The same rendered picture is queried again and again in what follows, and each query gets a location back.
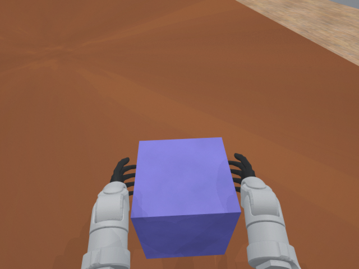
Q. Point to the robot left hand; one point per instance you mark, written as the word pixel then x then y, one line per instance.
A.
pixel 120 170

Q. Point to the robot left forearm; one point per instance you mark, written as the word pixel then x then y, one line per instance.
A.
pixel 108 235

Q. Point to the robot right forearm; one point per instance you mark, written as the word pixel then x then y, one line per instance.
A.
pixel 267 237

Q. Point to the carton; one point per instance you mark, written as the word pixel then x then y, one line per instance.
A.
pixel 184 202

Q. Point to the robot right hand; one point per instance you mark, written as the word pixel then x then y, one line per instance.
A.
pixel 246 169

